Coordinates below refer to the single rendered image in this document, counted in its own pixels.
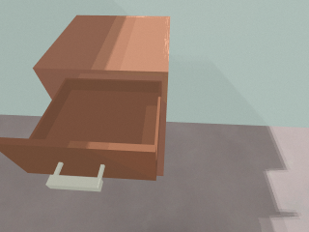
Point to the drawer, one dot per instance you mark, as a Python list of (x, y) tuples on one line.
[(94, 121)]

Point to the cabinet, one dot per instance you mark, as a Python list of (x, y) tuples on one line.
[(123, 47)]

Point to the handle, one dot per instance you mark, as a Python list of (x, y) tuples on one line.
[(57, 181)]

